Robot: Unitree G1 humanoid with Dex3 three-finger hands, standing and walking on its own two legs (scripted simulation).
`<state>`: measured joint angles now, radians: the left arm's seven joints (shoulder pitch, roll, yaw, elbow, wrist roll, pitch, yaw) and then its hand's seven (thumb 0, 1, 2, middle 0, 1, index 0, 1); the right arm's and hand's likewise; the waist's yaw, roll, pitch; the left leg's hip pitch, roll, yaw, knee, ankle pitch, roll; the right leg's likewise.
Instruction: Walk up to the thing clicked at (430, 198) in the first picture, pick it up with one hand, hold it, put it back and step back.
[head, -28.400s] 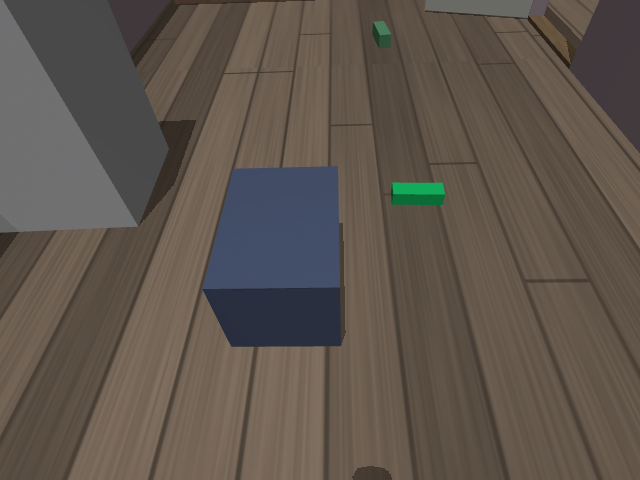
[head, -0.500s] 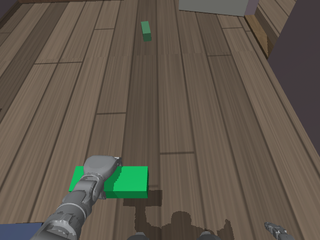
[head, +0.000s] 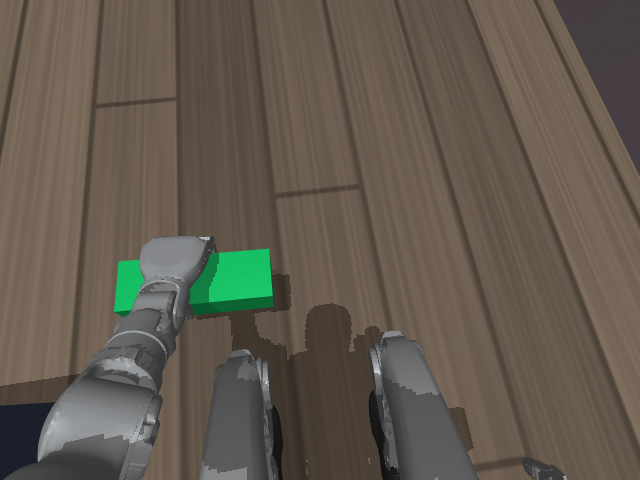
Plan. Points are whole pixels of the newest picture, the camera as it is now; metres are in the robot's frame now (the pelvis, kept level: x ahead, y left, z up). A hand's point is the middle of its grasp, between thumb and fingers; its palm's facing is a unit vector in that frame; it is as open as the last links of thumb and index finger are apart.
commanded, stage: crouch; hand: left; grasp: from above
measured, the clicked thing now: (199, 285) +0.40 +0.18 -0.19
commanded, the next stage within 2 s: lower in 1.04 s
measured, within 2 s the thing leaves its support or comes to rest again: neither
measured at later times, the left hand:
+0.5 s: hand (212, 289) +0.42 +0.18 -0.30, palm faces -0.47 +0.03 -0.88, open 10.6 cm
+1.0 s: hand (222, 293) +0.43 +0.18 -0.36, palm faces -0.48 +0.04 -0.88, open 10.6 cm
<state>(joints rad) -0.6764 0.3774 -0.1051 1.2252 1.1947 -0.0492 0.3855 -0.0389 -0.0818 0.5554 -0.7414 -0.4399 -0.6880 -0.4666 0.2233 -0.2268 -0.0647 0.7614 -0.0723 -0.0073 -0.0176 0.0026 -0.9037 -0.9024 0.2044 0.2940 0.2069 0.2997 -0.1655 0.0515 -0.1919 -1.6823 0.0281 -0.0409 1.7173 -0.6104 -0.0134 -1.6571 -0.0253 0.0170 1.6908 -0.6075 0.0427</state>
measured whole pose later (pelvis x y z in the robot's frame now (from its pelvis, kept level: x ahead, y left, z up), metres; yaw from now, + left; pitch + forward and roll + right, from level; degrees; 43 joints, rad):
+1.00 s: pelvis -0.02 -0.01 -0.17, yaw -3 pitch +36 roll -4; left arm -0.88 0.50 -0.02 1.41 1.25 -0.11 0.46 -0.04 -0.07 0.55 -0.72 -0.45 -0.67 -0.48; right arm 0.16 -0.25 -0.01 0.77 -0.14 -0.07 0.10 0.00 -0.92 -0.91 0.20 0.29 0.21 0.30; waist -0.24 0.01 -0.09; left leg -2.22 0.02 -0.12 2.28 -0.68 -0.04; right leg -2.19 0.01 -0.01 2.23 -0.67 0.05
